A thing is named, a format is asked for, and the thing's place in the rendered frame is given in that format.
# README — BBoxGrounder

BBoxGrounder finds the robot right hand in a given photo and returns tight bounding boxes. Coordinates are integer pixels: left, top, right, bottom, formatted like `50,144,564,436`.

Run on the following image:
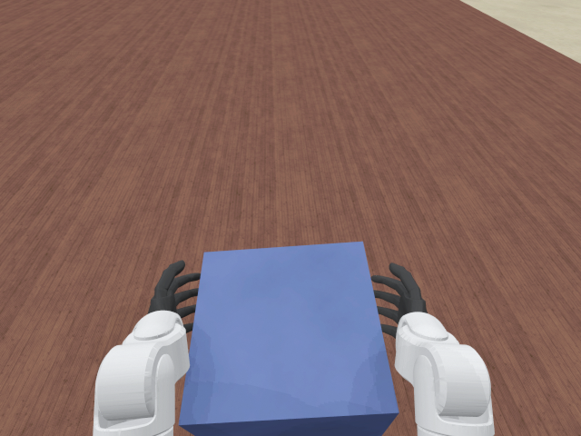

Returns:
371,263,428,339

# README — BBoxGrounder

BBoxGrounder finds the right robot forearm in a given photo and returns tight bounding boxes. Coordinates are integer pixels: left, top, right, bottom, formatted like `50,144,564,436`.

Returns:
395,312,495,436

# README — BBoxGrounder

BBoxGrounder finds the robot left hand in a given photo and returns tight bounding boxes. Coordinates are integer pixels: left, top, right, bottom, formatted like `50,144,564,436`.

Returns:
148,260,201,333

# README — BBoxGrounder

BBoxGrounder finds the left robot forearm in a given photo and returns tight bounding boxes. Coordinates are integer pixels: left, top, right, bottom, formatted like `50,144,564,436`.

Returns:
93,311,190,436

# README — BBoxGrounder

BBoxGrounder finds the carton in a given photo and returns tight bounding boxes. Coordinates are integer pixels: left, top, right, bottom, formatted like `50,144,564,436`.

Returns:
179,242,399,436

